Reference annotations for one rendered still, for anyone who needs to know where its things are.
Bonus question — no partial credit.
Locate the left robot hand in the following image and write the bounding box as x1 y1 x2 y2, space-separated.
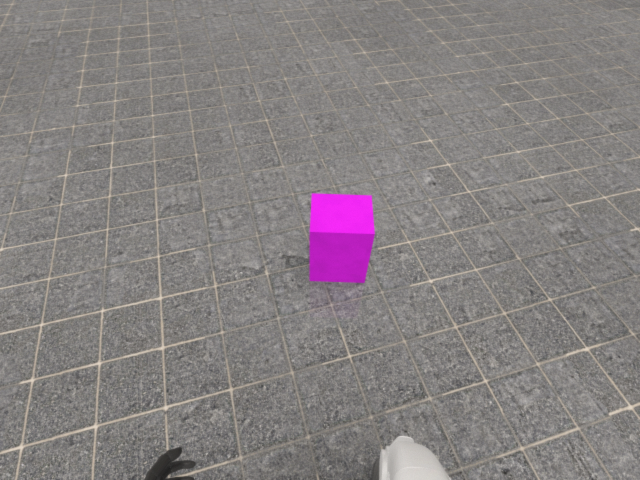
145 447 196 480

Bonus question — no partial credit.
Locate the right robot thigh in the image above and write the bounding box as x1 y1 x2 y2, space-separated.
379 441 451 480

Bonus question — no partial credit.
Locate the robot right shin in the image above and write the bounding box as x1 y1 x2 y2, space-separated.
392 436 414 444

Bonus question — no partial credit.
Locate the carton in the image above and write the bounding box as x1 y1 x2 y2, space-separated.
310 193 375 283

